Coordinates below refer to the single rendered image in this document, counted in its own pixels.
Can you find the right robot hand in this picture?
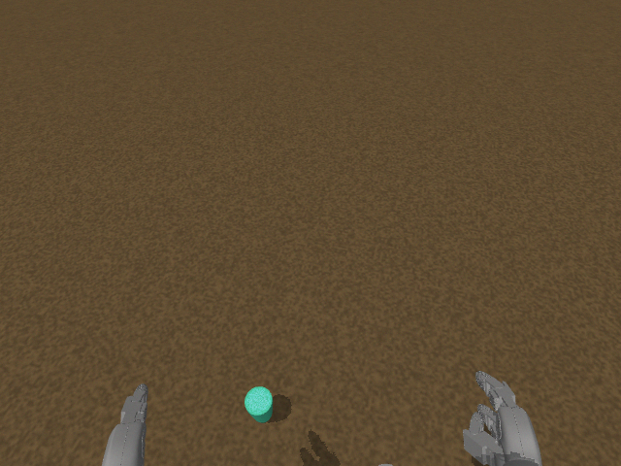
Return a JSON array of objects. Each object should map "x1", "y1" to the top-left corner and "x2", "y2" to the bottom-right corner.
[{"x1": 463, "y1": 371, "x2": 542, "y2": 466}]

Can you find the cup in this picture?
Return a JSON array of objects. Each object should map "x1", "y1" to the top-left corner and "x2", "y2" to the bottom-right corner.
[{"x1": 245, "y1": 386, "x2": 273, "y2": 422}]

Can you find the left robot hand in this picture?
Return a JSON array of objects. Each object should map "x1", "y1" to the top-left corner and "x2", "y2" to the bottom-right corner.
[{"x1": 102, "y1": 383, "x2": 148, "y2": 466}]

